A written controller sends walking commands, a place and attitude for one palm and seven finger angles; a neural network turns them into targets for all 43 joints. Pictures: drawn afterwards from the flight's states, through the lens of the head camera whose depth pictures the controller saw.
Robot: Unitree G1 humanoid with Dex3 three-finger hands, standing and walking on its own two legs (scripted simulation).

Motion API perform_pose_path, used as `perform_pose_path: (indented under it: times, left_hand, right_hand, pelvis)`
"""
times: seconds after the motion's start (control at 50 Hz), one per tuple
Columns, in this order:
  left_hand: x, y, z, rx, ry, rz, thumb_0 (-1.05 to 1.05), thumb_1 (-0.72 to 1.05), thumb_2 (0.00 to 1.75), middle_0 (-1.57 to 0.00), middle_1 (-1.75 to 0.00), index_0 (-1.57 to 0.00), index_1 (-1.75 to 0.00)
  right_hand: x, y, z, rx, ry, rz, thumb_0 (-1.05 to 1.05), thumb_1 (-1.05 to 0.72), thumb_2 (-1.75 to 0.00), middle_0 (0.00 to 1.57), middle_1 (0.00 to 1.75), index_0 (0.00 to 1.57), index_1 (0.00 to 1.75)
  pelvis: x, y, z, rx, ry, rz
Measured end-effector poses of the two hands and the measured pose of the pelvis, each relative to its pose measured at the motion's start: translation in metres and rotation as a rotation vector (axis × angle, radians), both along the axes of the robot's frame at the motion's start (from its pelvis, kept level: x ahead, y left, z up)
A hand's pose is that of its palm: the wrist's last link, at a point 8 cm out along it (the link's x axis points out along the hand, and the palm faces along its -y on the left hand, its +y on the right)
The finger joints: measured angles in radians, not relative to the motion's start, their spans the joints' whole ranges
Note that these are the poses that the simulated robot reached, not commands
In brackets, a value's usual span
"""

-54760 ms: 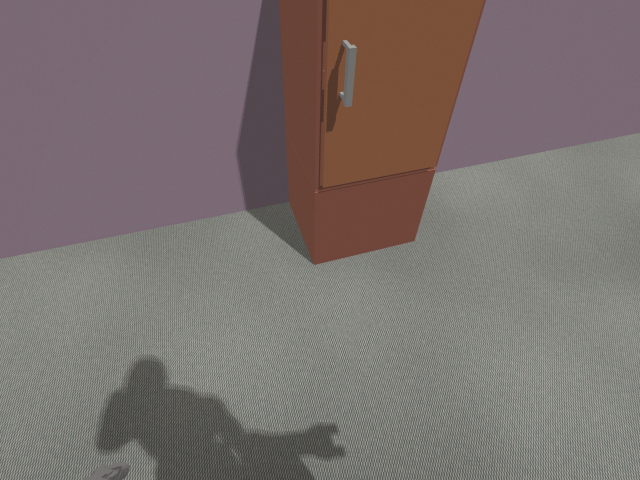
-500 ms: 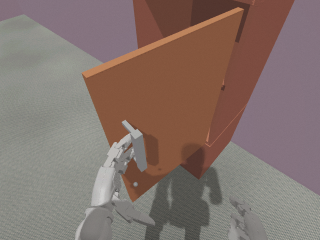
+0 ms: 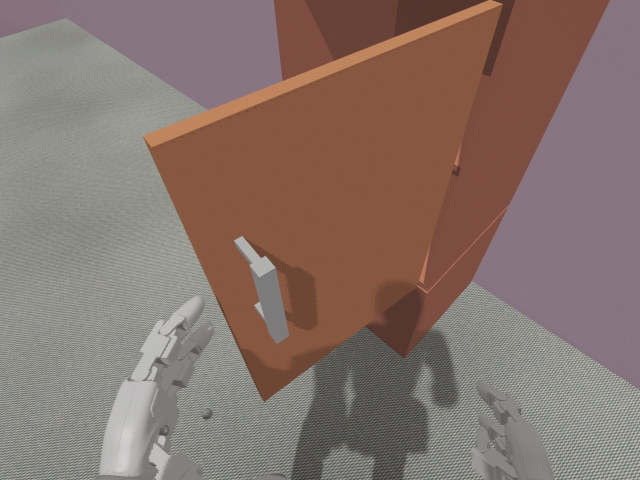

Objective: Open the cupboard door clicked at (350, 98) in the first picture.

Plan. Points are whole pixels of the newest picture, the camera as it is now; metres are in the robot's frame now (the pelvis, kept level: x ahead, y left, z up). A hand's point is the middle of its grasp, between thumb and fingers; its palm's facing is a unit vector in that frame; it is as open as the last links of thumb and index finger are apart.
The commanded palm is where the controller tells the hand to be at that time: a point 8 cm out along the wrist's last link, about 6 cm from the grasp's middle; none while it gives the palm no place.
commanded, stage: slide the hand sideways off the handle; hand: left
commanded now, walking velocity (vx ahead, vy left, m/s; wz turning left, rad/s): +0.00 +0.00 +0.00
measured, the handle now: (262, 293) +0.31 +0.09 +0.09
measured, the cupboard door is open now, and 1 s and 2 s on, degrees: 82 82 82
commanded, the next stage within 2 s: draw the hand back to the body in 0.10 s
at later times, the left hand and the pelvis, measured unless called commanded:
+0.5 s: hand (158, 395) +0.19 +0.17 +0.11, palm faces -0.02 -1.00 -0.07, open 16.4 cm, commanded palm +0.15 +0.23 +0.12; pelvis +0.00 +0.01 +0.01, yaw +0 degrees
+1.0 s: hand (50, 370) +0.19 +0.25 +0.15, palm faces +0.27 -0.90 -0.34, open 13.9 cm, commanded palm +0.15 +0.29 +0.18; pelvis +0.01 +0.04 +0.04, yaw -1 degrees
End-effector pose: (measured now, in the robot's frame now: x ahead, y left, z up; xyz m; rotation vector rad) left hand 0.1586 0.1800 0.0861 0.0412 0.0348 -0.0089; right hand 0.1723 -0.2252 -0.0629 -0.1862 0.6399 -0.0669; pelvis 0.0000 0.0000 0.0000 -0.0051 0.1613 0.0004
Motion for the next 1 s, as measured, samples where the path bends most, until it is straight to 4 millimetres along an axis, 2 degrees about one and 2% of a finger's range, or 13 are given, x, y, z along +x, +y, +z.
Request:
perform_pose_path:
  times: [0.28, 0.44, 0.58, 0.68, 0.72, 0.8, 1.0]
  left_hand:
    - [0.004, 0.012, -0.001, -0.004, -0.008, -0.039, -0.01, -0.50, 0.30, -0.15, -0.30, -0.15, -0.30]
    - [0.007, 0.032, 0.027, 0.030, -0.058, -0.024, -0.01, -0.50, 0.30, -0.15, -0.30, -0.15, -0.30]
    - [0.005, 0.051, 0.033, 0.023, -0.012, -0.012, -0.01, -0.50, 0.30, -0.15, -0.30, -0.15, -0.30]
    - [0.003, 0.064, 0.047, 0.036, -0.042, -0.008, -0.01, -0.49, 0.30, -0.15, -0.30, -0.15, -0.30]
    - [0.002, 0.069, 0.054, 0.042, -0.061, -0.004, -0.01, -0.47, 0.31, -0.15, -0.30, -0.15, -0.30]
    - [0.001, 0.081, 0.069, 0.185, -0.049, 0.108, -0.01, -0.40, 0.34, -0.15, -0.30, -0.16, -0.30]
    - [-0.004, 0.111, 0.084, 0.304, 0.002, 0.294, -0.01, -0.10, 0.47, -0.17, -0.30, -0.17, -0.30]
  right_hand:
    - [-0.011, 0.003, -0.003, -0.001, -0.012, -0.032, 0.01, -0.90, -0.89, 0.20, 0.30, 0.20, 0.30]
    - [-0.012, 0.011, 0.006, 0.015, -0.032, -0.056, 0.01, -0.90, -0.89, 0.20, 0.30, 0.20, 0.30]
    - [-0.003, 0.020, 0.019, 0.003, -0.063, -0.044, 0.01, -0.90, -0.89, 0.20, 0.30, 0.20, 0.30]
    - [0.005, 0.027, 0.029, -0.003, -0.097, -0.025, 0.01, -0.90, -0.89, 0.20, 0.30, 0.20, 0.30]
    - [0.009, 0.031, 0.032, -0.001, -0.109, -0.017, 0.01, -0.90, -0.89, 0.20, 0.30, 0.20, 0.30]
    - [0.013, 0.039, 0.038, -0.014, -0.101, -0.010, 0.01, -0.90, -0.89, 0.20, 0.30, 0.20, 0.30]
    - [0.012, 0.054, 0.043, -0.024, -0.031, 0.015, 0.01, -0.90, -0.89, 0.21, 0.30, 0.20, 0.30]
  pelvis:
    - [-0.007, 0.003, -0.003, -0.008, 0.002, 0.000]
    - [-0.001, 0.010, 0.005, -0.015, -0.026, -0.006]
    - [0.003, 0.018, 0.013, -0.023, -0.051, -0.003]
    - [0.005, 0.023, 0.018, -0.028, -0.069, 0.001]
    - [0.006, 0.025, 0.019, -0.030, -0.078, 0.004]
    - [0.008, 0.029, 0.027, -0.027, -0.102, -0.005]
    - [0.012, 0.037, 0.044, -0.023, -0.161, -0.007]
